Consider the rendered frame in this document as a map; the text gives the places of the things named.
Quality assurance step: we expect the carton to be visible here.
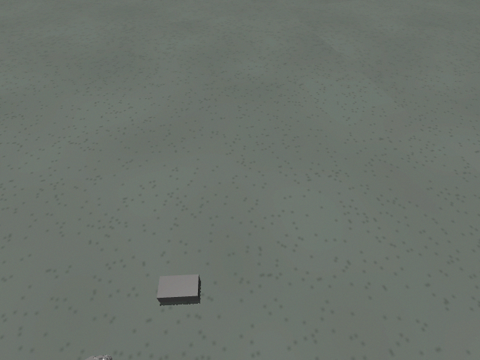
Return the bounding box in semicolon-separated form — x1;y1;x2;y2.
157;274;200;302

